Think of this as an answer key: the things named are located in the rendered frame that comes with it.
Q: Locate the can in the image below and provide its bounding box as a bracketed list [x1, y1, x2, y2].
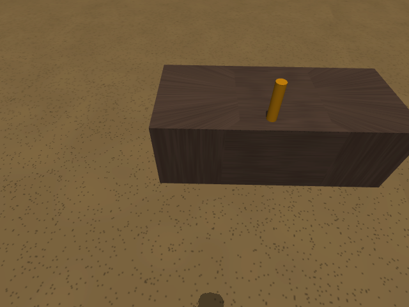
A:
[266, 79, 288, 122]

